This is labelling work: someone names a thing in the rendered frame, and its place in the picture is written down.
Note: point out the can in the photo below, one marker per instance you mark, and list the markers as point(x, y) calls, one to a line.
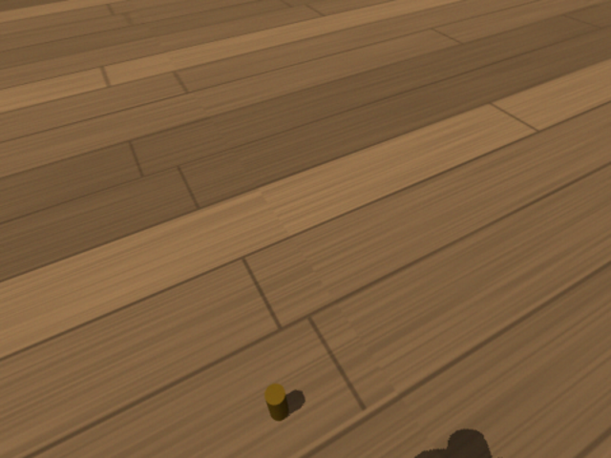
point(276, 402)

